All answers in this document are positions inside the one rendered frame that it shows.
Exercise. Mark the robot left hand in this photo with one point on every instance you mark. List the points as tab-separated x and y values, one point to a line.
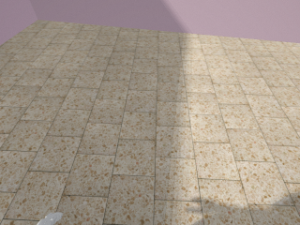
51	218

